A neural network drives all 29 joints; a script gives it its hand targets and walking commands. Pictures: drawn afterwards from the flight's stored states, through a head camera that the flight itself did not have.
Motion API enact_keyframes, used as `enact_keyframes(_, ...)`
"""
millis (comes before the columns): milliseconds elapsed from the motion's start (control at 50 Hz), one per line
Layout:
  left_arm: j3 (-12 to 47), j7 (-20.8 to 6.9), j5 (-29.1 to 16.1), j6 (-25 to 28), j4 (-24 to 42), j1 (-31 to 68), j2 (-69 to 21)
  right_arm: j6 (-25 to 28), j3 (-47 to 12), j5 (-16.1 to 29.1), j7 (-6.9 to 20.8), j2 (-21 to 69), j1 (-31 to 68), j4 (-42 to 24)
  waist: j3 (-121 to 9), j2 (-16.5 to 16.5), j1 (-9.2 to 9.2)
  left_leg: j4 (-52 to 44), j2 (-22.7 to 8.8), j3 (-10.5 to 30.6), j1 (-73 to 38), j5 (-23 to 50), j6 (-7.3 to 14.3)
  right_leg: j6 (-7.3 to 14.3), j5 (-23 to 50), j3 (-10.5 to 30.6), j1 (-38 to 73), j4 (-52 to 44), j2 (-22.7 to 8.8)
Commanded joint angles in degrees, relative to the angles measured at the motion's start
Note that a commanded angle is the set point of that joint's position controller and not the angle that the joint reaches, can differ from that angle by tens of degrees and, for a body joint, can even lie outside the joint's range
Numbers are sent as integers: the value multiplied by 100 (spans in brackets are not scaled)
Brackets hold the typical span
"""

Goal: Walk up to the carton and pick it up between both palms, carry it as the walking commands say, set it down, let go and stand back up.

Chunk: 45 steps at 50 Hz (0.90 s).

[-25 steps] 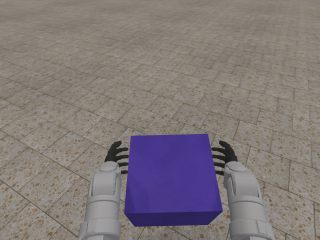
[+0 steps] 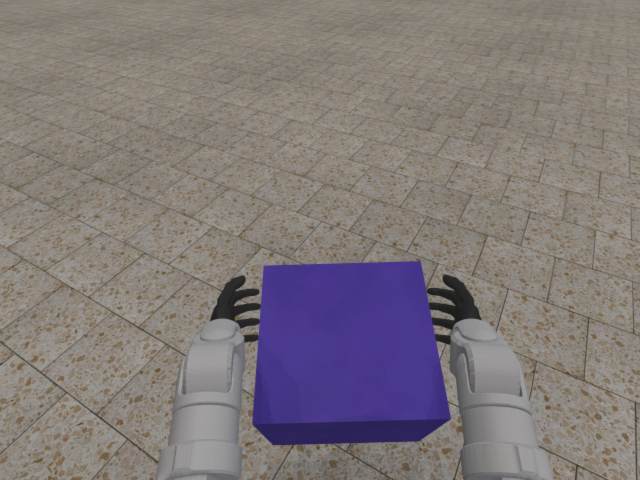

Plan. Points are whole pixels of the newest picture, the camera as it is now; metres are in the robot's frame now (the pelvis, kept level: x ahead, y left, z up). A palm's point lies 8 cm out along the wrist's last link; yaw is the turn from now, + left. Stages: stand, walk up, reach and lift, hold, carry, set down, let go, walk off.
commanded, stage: carry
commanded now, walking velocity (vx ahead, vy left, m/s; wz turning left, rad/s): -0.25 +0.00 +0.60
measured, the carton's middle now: (344, 356) +0.31 -0.01 -0.04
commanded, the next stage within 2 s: none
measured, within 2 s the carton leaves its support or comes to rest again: neither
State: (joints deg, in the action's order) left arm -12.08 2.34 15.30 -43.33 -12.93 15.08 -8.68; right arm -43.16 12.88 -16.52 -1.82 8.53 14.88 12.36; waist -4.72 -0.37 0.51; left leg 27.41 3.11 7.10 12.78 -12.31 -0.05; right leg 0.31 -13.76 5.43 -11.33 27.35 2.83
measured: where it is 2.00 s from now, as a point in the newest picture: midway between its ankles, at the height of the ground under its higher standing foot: outside the picture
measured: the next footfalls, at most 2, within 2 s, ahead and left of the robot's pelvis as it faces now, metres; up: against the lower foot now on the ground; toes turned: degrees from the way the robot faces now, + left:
right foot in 0.50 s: -0.09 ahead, -0.11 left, +0.00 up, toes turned +12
left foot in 0.86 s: -0.25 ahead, +0.09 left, +0.00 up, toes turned +35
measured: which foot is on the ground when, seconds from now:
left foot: down 0.00-0.52, up 0.54-0.84, down 0.86-1.00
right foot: down 0.00-0.20, up 0.22-0.48, down 0.50-0.88, up 0.90-1.00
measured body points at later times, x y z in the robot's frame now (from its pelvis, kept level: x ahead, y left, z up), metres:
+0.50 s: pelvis -0.10 -0.02 -0.01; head -0.06 -0.01 +0.43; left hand +0.15 +0.22 +0.06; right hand +0.24 -0.08 +0.06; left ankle +0.02 +0.11 -0.74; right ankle -0.13 -0.13 -0.73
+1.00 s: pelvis -0.26 -0.06 -0.01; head -0.22 -0.03 +0.43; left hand -0.11 +0.24 +0.03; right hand +0.08 +0.00 +0.04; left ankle -0.28 +0.06 -0.74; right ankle -0.18 -0.15 -0.68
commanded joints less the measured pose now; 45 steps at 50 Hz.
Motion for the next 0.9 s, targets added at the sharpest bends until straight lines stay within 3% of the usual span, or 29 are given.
enact_keyframes(0,3715,-1554,-1916,120,484,2854,-5456,81,-3750,2032,1656,5277,3007,-421,-1384,43,-60,644,-926,412,652,2005,213,183,1409,207,-60,537,-1087)
enact_keyframes(40,3962,-1464,-2135,-99,861,2862,-5513,-176,-4032,2386,1609,5290,3151,-841,-1679,-234,-61,1295,-720,201,912,2286,164,331,2502,364,20,673,-1337)
enact_keyframes(60,4046,-1422,-2246,-248,1021,2819,-5542,-343,-4119,2541,1593,5288,3176,-993,-1758,-406,-73,1622,-589,23,1145,1984,125,481,3019,505,97,630,-1559)
enact_keyframes(80,4103,-1376,-2355,-423,1144,2766,-5558,-522,-4218,2729,1581,5359,3253,-1190,-1809,-733,-53,1923,-447,-210,1241,1110,124,694,3276,720,-53,471,-1874)
enact_keyframes(120,4253,-1303,-2534,-775,1432,3023,-5667,-878,-4363,3014,1592,5402,3488,-1508,-1770,-884,25,1848,-373,-477,1117,-700,194,891,3227,689,-501,404,-2158)
enact_keyframes(140,4325,-1248,-2649,-951,1653,3165,-5723,-1054,-4429,3162,1583,5414,3519,-1700,-1725,-714,52,1442,-393,-507,820,-656,241,764,2817,443,-792,548,-2012)
enact_keyframes(160,4330,-1195,-2739,-1123,1883,3224,-5676,-1232,-4481,3313,1569,5376,3595,-1909,-1762,-396,45,831,-505,-223,474,-51,276,532,2111,139,-1042,945,-1703)
enact_keyframes(180,4352,-1157,-2810,-1308,2079,3268,-5638,-1403,-4498,3392,1536,5268,3538,-1967,-1800,827,31,67,-1389,1213,270,1514,541,122,844,-447,-1525,1923,-941)
enact_keyframes(200,4547,-1144,-2968,-1470,2325,3547,-5679,-1539,-4498,3392,1480,5251,3362,-1950,-1918,1905,101,-348,-2197,2500,-94,3321,1057,-192,-1636,-924,-2155,2895,-174)
enact_keyframes(220,4626,-1102,-3030,-1595,2330,3360,-5743,-1678,-4532,3508,1441,5262,3332,-2229,-2245,1519,62,-424,-2187,2636,-416,3490,1163,-200,-2087,-443,-2256,3579,-213)
enact_keyframes(260,4722,-1108,-3244,-1786,2596,3190,-5869,-1908,-4572,3525,1342,5255,3316,-2674,-2403,664,10,-320,-1836,1975,-595,2954,901,-198,-1664,-404,-2401,3695,-306)
enact_keyframes(280,4801,-1119,-3354,-1869,2804,3268,-5898,-2001,-4579,3511,1290,5291,3313,-2862,-2416,613,-2,-307,-1631,1688,-643,2791,791,-201,-1481,-473,-2366,3450,-276)
enact_keyframes(320,4827,-1115,-3480,-2048,3053,3283,-5892,-2155,-4488,3496,1213,5331,3174,-3024,-2477,719,10,-363,-1370,1399,-730,2560,687,-233,-1435,-622,-2111,2937,-108)
enact_keyframes(380,4727,-1114,-3451,-2283,2932,2907,-5803,-2352,-4358,3360,1171,5277,2737,-2979,-2492,961,27,-626,-1386,1545,-834,2186,610,-245,-1702,-715,-1698,2163,122)
enact_keyframes(440,4694,-1139,-3441,-2431,2813,2749,-5805,-2488,-4296,3223,1178,5277,2542,-2907,-2371,1332,30,-914,-1156,1321,-425,1827,268,-129,-1681,-1029,-703,876,288)
enact_keyframes(480,4650,-1172,-3430,-2485,2727,2601,-5812,-2537,-4264,3159,1175,5234,2533,-2909,-2242,1325,-59,-998,-683,739,481,1389,-272,20,-956,-1202,787,-619,104)
enact_keyframes(500,4595,-1198,-3445,-2504,2697,2532,-5739,-2552,-4240,3123,1167,5201,2500,-2856,-2035,693,-82,-562,-397,450,1302,370,-498,156,-621,-589,1520,-1230,-520)
enact_keyframes(520,4569,-1214,-3431,-2468,2640,2660,-5874,-2572,-4265,3183,1209,5262,2661,-3030,-1823,-1667,-84,1752,377,-683,2401,-1441,-485,1139,269,1425,828,-1098,-2633)
enact_keyframes(540,4500,-1253,-3455,-2480,2774,2797,-5860,-2537,-4430,3273,1211,5391,3127,-3255,-1210,-1541,-1,3501,-186,-911,2949,-2285,-462,1661,2589,1130,16,-1089,-3718)
enact_keyframes(560,4495,-1250,-3497,-2511,2836,3034,-5923,-2531,-4558,3335,1197,5487,3420,-3299,-1243,-717,-14,4465,-300,-739,2558,-2074,-372,1591,3476,504,-261,-794,-3303)
enact_keyframes(580,4510,-1243,-3516,-2529,2991,3106,-5874,-2521,-4668,3503,1198,5554,3479,-3352,-1258,-133,34,5012,-321,-656,2343,-1572,-292,1216,3811,-221,-349,-410,-2763)
enact_keyframes(620,4365,-1210,-3434,-2549,3036,3023,-5706,-2566,-4732,3637,1175,5556,3231,-3074,-1302,-558,66,5007,-213,-873,2628,-935,-315,737,4030,-983,222,155,-2132)
enact_keyframes(660,4145,-1182,-3315,-2568,2892,2740,-5654,-2620,-4742,3702,1147,5526,3200,-3040,-1374,-945,-10,4127,-179,-1177,2798,-927,-468,603,4498,-1117,893,414,-1878)
enact_keyframes(720,3986,-1152,-3196,-2581,2686,2463,-5603,-2692,-4731,3746,1130,5569,3064,-2877,-1572,-1169,-127,2777,-180,-1377,2328,-1308,-469,726,4838,-1101,1213,639,-2019)
enact_keyframes(800,4022,-1133,-3121,-2559,2625,2406,-5615,-2729,-4716,3704,1168,5672,2961,-2722,-1835,-1551,-157,1106,-154,-1474,1547,-939,-186,766,5056,-1076,1231,932,-2355)
enact_keyframes(820,4031,-1137,-3102,-2547,2600,2404,-5636,-2717,-4711,3674,1194,5721,2934,-2675,-1811,-1436,-89,228,-226,-1411,1090,-185,-136,562,4763,-1232,959,1129,-2329)
enact_keyframes(840,4070,-1149,-3102,-2526,2623,2455,-5674,-2688,-4675,3638,1225,5746,2930,-2657,-1794,-1008,-40,-396,-501,-1079,334,521,-147,245,3737,-1398,296,1450,-2197)
enact_keyframes(860,4099,-1158,-3080,-2501,2610,2544,-5664,-2655,-4593,3625,1265,5759,2865,-2569,-1799,-127,-1,-337,-1279,-47,-703,2423,-6,-131,1030,-1412,-1091,1892,-2010)
enact_keyframes(880,4210,-1194,-3123,-2513,2800,2709,-5709,-2578,-4479,3542,1291,5768,2640,-2389,-1974,2028,37,197,-2653,1661,-1473,5923,832,-478,-2268,-1548,-2810,2720,-1064)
